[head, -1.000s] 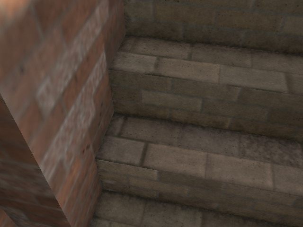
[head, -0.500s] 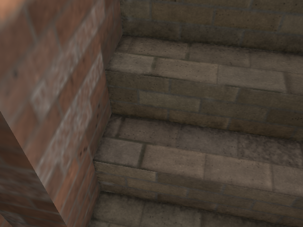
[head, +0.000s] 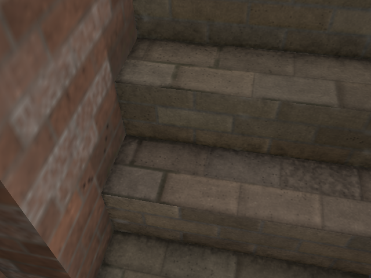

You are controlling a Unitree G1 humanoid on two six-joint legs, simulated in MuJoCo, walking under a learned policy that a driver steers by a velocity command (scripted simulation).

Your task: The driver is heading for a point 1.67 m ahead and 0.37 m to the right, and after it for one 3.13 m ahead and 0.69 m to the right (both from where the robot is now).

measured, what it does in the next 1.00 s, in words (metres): stands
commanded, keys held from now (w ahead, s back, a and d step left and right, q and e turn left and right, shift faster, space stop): w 1.00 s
